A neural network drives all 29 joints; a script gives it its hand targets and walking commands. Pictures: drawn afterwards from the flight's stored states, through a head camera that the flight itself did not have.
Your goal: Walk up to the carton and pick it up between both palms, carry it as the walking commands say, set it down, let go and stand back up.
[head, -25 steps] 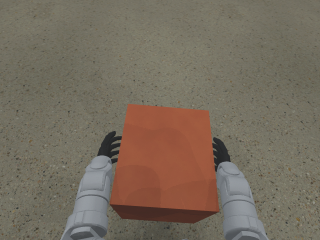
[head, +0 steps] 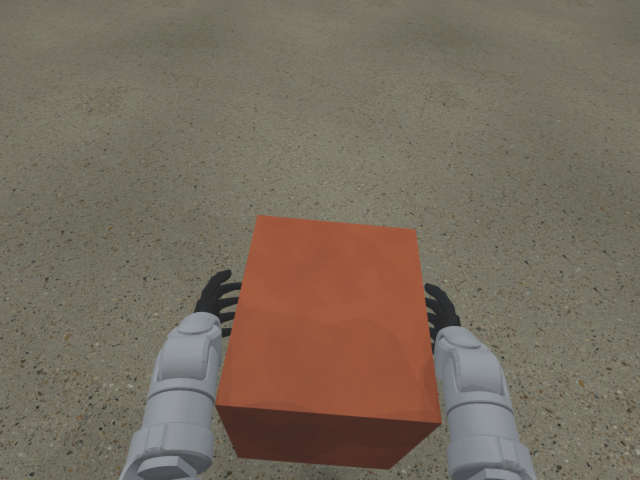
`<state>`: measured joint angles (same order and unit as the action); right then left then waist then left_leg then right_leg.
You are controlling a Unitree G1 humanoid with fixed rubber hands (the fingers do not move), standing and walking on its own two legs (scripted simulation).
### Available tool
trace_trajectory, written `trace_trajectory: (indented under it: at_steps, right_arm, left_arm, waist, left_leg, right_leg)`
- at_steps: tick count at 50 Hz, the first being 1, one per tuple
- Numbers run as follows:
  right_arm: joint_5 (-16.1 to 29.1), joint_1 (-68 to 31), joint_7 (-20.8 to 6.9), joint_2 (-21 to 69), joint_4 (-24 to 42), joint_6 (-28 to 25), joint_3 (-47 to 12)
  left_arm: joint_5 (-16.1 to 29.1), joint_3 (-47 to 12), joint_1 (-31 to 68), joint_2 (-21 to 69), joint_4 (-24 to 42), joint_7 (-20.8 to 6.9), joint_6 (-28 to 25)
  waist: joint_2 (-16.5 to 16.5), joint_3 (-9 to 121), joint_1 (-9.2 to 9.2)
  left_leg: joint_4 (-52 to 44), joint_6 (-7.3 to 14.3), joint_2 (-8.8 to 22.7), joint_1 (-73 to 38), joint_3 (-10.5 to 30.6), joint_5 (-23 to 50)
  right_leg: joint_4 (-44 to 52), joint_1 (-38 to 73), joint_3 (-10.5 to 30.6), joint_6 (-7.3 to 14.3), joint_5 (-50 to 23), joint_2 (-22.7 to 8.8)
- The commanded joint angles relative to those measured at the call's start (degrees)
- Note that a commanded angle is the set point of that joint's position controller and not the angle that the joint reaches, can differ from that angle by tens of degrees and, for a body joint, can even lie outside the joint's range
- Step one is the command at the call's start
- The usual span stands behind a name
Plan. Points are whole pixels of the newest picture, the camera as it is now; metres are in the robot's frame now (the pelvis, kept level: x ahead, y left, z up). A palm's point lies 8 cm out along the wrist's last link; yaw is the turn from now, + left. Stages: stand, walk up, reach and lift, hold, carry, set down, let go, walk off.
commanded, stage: reach and lift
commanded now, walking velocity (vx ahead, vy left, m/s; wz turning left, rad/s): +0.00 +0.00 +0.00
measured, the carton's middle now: (325, 345) +0.30 -0.02 -0.03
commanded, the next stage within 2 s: hold in 1.24 s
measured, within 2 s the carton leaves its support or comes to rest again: neither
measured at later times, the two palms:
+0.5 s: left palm (191, 335) +0.29 +0.15 +0.04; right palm (441, 334) +0.28 -0.17 +0.04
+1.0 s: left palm (189, 337) +0.28 +0.15 +0.05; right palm (440, 333) +0.28 -0.17 +0.04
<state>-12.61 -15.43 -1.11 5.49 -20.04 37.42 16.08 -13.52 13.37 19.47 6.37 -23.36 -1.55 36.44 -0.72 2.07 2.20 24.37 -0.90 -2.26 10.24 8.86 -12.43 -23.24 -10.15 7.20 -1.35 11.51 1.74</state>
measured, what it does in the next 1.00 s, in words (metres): stands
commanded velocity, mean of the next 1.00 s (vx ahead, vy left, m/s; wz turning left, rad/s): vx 0.00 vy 0.00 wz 0.00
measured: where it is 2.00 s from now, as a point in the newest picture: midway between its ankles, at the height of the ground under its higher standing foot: outside the picture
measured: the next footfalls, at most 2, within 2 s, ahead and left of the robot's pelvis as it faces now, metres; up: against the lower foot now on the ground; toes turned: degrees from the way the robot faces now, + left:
none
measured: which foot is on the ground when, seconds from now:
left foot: down 0.00-1.00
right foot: down 0.00-1.00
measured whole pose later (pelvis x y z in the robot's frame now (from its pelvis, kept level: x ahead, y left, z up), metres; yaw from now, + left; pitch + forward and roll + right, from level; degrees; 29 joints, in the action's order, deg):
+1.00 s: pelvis +0.00 -0.01 +0.00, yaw +0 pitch -6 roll +0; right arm -11.8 -10.2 -1.5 6.0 -9.2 43.2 12.0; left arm -12.6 11.2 12.3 7.3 -10.3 -2.0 42.3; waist -0.8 -1.0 -1.2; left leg 19.7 -1.2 -1.4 3.0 8.1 -11.1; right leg -19.5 -3.4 7.2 -0.7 10.4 1.9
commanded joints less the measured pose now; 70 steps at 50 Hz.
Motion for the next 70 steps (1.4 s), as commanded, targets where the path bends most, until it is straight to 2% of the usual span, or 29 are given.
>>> trace_trajectory:
  at_steps: [1,3,4,7,11,13,14,18,19,24,32,34,35,38,39,40,42,44,45,46,47,53,54,57,61,62,63,64,70]
  right_arm:
    - [16.3,-39.6,-12.9,59.5,12.0,0.4,-39.3]
    - [14.9,-35.0,-12.3,58.3,11.0,1.5,-38.9]
    - [17.4,-34.2,-12.8,58.6,13.4,1.6,-41.2]
    - [17.7,-33.2,-12.3,57.5,17.5,3.0,-42.6]
    - [14.3,-30.5,-12.0,53.1,12.3,3.5,-38.4]
    - [15.5,-33.8,-12.4,53.5,14.5,3.5,-38.6]
    - [14.5,-34.5,-12.7,51.0,13.4,3.2,-37.6]
    - [13.3,-33.6,-13.6,50.8,10.5,3.5,-35.6]
    - [14.9,-34.7,-13.5,52.6,13.1,3.1,-38.3]
    - [14.2,-29.8,-13.3,51.4,15.2,3.7,-38.3]
    - [15.2,-36.5,-13.6,54.0,14.4,2.9,-39.8]
    - [14.8,-34.2,-13.4,54.4,12.0,2.9,-38.6]
    - [17.2,-34.3,-13.6,56.5,15.0,1.8,-40.9]
    - [16.8,-34.2,-12.8,55.0,17.5,2.5,-41.3]
    - [14.7,-29.3,-12.6,54.7,12.6,3.1,-39.3]
    - [13.5,-30.1,-12.3,53.2,12.5,3.7,-38.2]
    - [13.8,-27.7,-12.3,53.0,13.6,3.4,-38.0]
    - [13.9,-30.8,-12.5,53.5,15.1,3.5,-38.9]
    - [15.3,-29.9,-12.4,53.5,17.1,3.0,-40.2]
    - [16.1,-32.8,-12.3,53.5,19.5,2.6,-42.1]
    - [15.4,-30.9,-11.9,51.9,20.2,3.1,-41.5]
    - [14.3,-27.8,-11.4,51.6,19.1,3.7,-41.6]
    - [14.6,-26.6,-11.6,51.8,18.9,3.5,-40.8]
    - [13.5,-25.6,-11.7,50.3,17.2,4.0,-39.7]
    - [15.3,-26.2,-11.8,52.5,20.0,2.8,-41.5]
    - [15.2,-26.2,-11.5,51.4,20.3,3.5,-42.2]
    - [15.2,-26.3,-12.2,51.3,21.9,2.5,-41.8]
    - [14.0,-24.7,-11.8,50.8,19.2,3.6,-41.2]
    - [14.1,-26.4,-12.5,51.6,14.6,3.5,-39.6]
  left_arm:
    - [13.6,-32.1,28.5,55.4,6.2,-15.3,-0.7]
    - [13.5,-30.2,25.8,53.3,6.3,-15.0,-0.3]
    - [13.9,-33.6,26.7,53.2,10.2,-14.6,0.0]
    - [16.2,-36.0,25.4,52.1,15.5,-14.5,0.7]
    - [13.5,-34.7,27.6,48.9,15.2,-13.7,2.1]
    - [15.5,-34.7,27.6,50.7,14.6,-13.9,2.0]
    - [13.9,-34.0,27.0,51.5,13.0,-13.3,2.5]
    - [14.8,-34.4,29.4,53.5,12.4,-13.2,3.6]
    - [14.6,-35.5,29.6,52.7,15.5,-12.7,3.0]
    - [14.6,-34.5,22.5,53.1,14.4,-12.8,3.3]
    - [13.1,-32.9,27.7,51.0,13.7,-13.1,3.2]
    - [14.7,-35.0,29.6,50.4,15.3,-13.4,2.5]
    - [16.2,-37.7,31.9,52.0,20.2,-13.2,1.9]
    - [15.5,-35.7,24.7,51.6,16.6,-13.6,3.0]
    - [13.7,-34.9,26.3,49.1,16.9,-13.4,3.3]
    - [14.2,-34.7,26.9,48.5,16.7,-13.3,3.3]
    - [14.9,-36.6,26.8,50.5,17.3,-13.5,3.6]
    - [14.5,-35.1,24.1,49.3,17.3,-13.7,3.2]
    - [14.8,-35.5,23.5,51.1,17.4,-13.8,3.3]
    - [14.5,-35.2,23.5,50.2,16.6,-13.6,3.7]
    - [14.9,-35.6,22.0,50.7,17.2,-13.7,3.6]
    - [14.2,-34.0,20.1,46.4,20.4,-13.0,3.5]
    - [14.4,-36.6,21.4,46.9,22.8,-12.9,3.5]
    - [14.0,-35.5,19.7,45.9,20.5,-12.8,4.5]
    - [14.1,-38.5,19.9,48.1,23.3,-12.5,3.5]
    - [14.6,-37.8,19.3,47.4,22.3,-12.4,3.0]
    - [15.8,-40.0,22.6,49.0,25.6,-12.9,3.1]
    - [14.8,-39.4,20.8,48.5,23.1,-12.2,3.4]
    - [15.5,-38.5,25.0,48.4,22.1,-12.4,3.3]
  waist:
    - [1.0,18.7,-1.69]
    - [4.4,16.6,-1.75]
    - [0.8,16.8,-2.03]
    - [6.2,19.8,-1.32]
    - [-2.7,13.7,-0.84]
    - [3.8,13.5,-0.43]
    - [-3.0,10.9,-1.41]
    - [-1.2,12.0,-0.11]
    - [-2.0,13.7,-2.1]
    - [2.8,13.7,-1.27]
    - [1.7,8.0,-4.17]
    - [1.9,13.2,-2.96]
    - [-2.9,15.2,-2.7]
    - [1.9,19.9,-3.35]
    - [-2.3,18.2,-4.16]
    - [4.2,13.1,-2.52]
    - [-1.0,13.0,-2.23]
    - [4.5,13.5,-2.78]
    - [-1.1,12.2,-2.93]
    - [1.1,13.4,-4.89]
    - [0.5,11.1,-2.99]
    - [5.4,10.2,-3.2]
    - [-0.7,11.6,-3.09]
    - [2.8,8.2,-2.37]
    - [-2.0,16.1,-2.81]
    - [2.5,13.4,-2.55]
    - [-3.9,15.6,-2.16]
    - [0.9,14.3,-2.56]
    - [1.0,10.1,-1.74]
  left_leg:
    - [-4.2,0.5,-3.9,-4.5,-5.9,14.7]
    - [-4.7,1.1,-3.7,-5.0,-4.9,14.3]
    - [-5.6,0.5,-4.0,-6.3,-4.9,14.7]
    - [-4.8,0.6,-3.8,-10.1,-4.8,17.5]
    - [-6.7,-0.3,-4.4,-7.5,-5.8,9.9]
    - [-6.1,0.4,-3.3,-8.8,-4.9,7.5]
    - [-7.3,-1.0,-3.6,-7.4,-5.7,8.2]
    - [-7.0,-0.9,-3.5,-8.6,-5.0,6.1]
    - [-6.9,-0.7,-3.7,-7.0,-5.3,9.6]
    - [-7.1,-0.9,-2.9,-9.9,-4.5,15.5]
    - [-6.5,0.0,-4.4,-6.0,-6.3,4.7]
    - [-6.1,-0.2,-3.2,-6.9,-5.4,4.7]
    - [-5.9,-0.3,-3.8,-7.8,-5.7,9.4]
    - [-4.5,-0.2,-3.5,-9.2,-5.6,13.4]
    - [-5.4,-0.5,-3.7,-7.3,-5.6,12.5]
    - [-6.0,-0.2,-3.9,-8.4,-5.9,10.1]
    - [-6.6,-0.5,-3.9,-8.1,-5.6,11.1]
    - [-6.9,-0.2,-3.5,-10.5,-5.5,12.8]
    - [-6.7,0.0,-3.6,-8.0,-5.7,13.1]
    - [-6.6,-0.6,-4.3,-8.3,-6.4,15.1]
    - [-7.1,-0.4,-4.0,-8.2,-5.8,14.8]
    - [-7.3,0.2,-4.4,-9.8,-6.3,14.4]
    - [-7.5,-0.5,-4.6,-8.3,-6.7,13.8]
    - [-8.2,-0.3,-4.1,-8.2,-6.3,9.4]
    - [-6.0,-0.2,-4.1,-8.9,-5.7,11.3]
    - [-6.9,0.2,-4.0,-7.9,-5.8,12.2]
    - [-6.7,-0.7,-4.2,-9.5,-5.8,12.6]
    - [-6.6,-0.3,-3.6,-8.8,-5.3,13.7]
    - [-7.2,0.0,-3.7,-7.7,-4.9,6.1]
  right_leg:
    - [3.0,12.0,-4.7,-1.5,-18.2,3.2]
    - [3.8,12.4,-4.7,-1.5,-17.4,3.3]
    - [4.0,14.1,-4.9,-1.4,-18.8,3.5]
    - [3.9,13.9,-4.9,-2.2,-21.6,3.7]
    - [5.1,12.7,-4.6,-0.9,-12.3,3.1]
    - [5.5,11.2,-4.7,-0.8,-7.8,3.7]
    - [5.0,10.1,-5.7,0.1,-8.4,4.1]
    - [5.3,9.7,-5.0,0.7,-5.6,4.3]
    - [4.3,11.9,-5.1,0.2,-9.7,4.2]
    - [4.5,12.8,-6.0,-0.2,-15.0,5.1]
    - [5.5,7.7,-3.7,-0.5,-3.5,3.6]
    - [4.8,10.1,-4.5,-0.3,-4.0,4.4]
    - [4.1,11.2,-4.1,0.2,-9.7,3.6]
    - [3.9,14.2,-3.9,-1.0,-13.4,4.0]
    - [4.1,14.6,-2.6,-0.5,-14.8,3.1]
    - [4.9,11.5,-4.3,-1.1,-11.3,4.1]
    - [5.1,12.2,-4.4,-0.4,-11.8,4.3]
    - [5.4,11.6,-4.5,-1.2,-13.0,4.3]
    - [5.0,12.6,-3.9,-0.7,-14.3,3.9]
    - [5.3,13.6,-4.0,-1.4,-17.1,4.0]
    - [5.3,12.5,-4.4,-0.9,-15.1,4.2]
    - [6.0,12.2,-3.5,-2.0,-16.3,3.4]
    - [5.3,13.7,-4.0,-1.1,-15.6,3.6]
    - [6.8,11.0,-4.7,-1.4,-9.0,4.2]
    - [4.2,14.5,-4.0,-0.7,-12.8,4.0]
    - [4.7,13.2,-5.1,-1.4,-12.5,4.5]
    - [4.0,12.5,-4.5,-0.2,-13.1,4.6]
    - [4.5,13.7,-4.9,-0.9,-13.7,5.4]
    - [5.2,8.1,-4.1,0.1,-5.0,4.4]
